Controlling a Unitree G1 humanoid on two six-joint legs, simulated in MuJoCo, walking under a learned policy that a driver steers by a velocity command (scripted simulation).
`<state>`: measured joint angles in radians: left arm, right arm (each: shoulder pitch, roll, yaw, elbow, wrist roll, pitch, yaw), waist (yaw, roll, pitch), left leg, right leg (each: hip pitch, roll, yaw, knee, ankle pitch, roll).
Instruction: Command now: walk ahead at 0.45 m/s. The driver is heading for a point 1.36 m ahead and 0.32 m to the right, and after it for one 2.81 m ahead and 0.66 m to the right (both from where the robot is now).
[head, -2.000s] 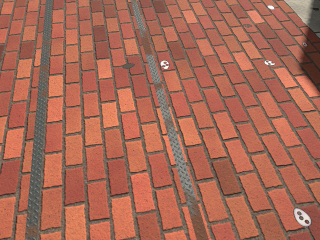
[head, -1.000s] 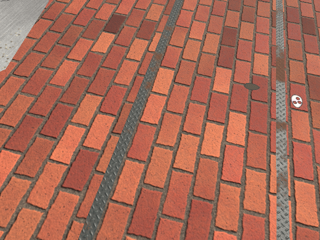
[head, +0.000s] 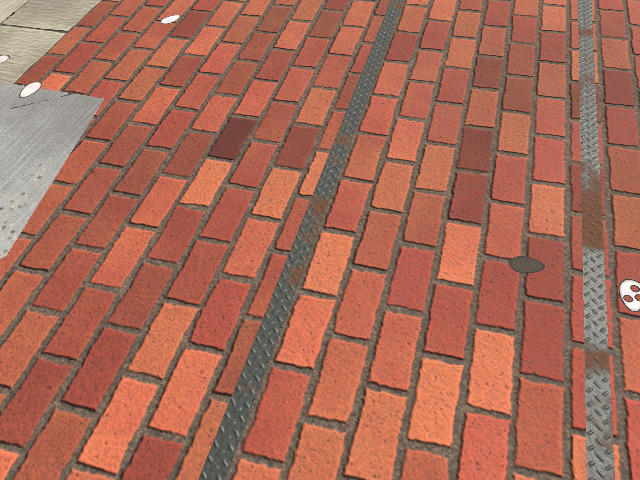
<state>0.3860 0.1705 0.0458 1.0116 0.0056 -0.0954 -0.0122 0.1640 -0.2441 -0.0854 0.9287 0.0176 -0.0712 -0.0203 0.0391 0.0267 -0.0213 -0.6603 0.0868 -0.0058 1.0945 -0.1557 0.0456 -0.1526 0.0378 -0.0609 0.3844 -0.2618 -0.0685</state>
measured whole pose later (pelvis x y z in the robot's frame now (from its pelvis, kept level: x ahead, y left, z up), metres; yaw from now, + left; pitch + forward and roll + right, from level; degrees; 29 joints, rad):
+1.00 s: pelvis +0.57 -0.05 -0.01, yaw -12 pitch +2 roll +0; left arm 0.20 0.26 0.07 0.83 -0.01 -0.07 -0.04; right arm 0.19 -0.27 -0.05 0.90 0.01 -0.12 0.00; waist 0.01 0.01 0.05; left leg -0.45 0.05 -0.03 1.17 -0.36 0.02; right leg -0.35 0.09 0.00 0.46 -0.14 -0.10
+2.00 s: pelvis +1.06 -0.26 +0.00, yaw -32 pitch +2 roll +0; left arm 0.22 0.27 0.04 0.70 0.00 -0.07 -0.03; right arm 0.27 -0.31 -0.05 0.86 0.02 -0.08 0.02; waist -0.01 0.03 0.02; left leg -0.47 0.08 -0.01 1.14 -0.36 0.01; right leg -0.31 0.03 -0.04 0.45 -0.17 -0.06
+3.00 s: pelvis +1.32 -0.39 +0.00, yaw -4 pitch +2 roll +1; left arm 0.19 0.26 0.06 0.71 0.01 -0.01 0.02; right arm 0.17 -0.34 -0.09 0.65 0.01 0.05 -0.02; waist 0.02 0.04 0.02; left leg -0.51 -0.12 -0.14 1.07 -0.47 -0.06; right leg -0.29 -0.02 0.05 0.49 -0.23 0.00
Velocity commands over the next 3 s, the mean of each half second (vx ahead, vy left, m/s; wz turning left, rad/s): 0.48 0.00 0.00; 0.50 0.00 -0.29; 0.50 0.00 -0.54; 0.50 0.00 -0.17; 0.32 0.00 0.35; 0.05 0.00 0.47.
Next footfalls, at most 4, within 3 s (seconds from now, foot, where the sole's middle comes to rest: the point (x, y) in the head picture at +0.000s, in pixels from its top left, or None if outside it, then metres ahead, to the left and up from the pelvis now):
0.30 left None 0.36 0.13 -0.78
0.84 right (417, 420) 0.66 -0.12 -0.78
1.36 left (366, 299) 0.99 -0.02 -0.78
1.84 right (503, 272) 1.08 -0.38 -0.78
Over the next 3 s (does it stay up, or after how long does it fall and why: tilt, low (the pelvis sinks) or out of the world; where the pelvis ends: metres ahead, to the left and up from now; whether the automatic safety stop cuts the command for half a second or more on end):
stays up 1.32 -0.39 0.00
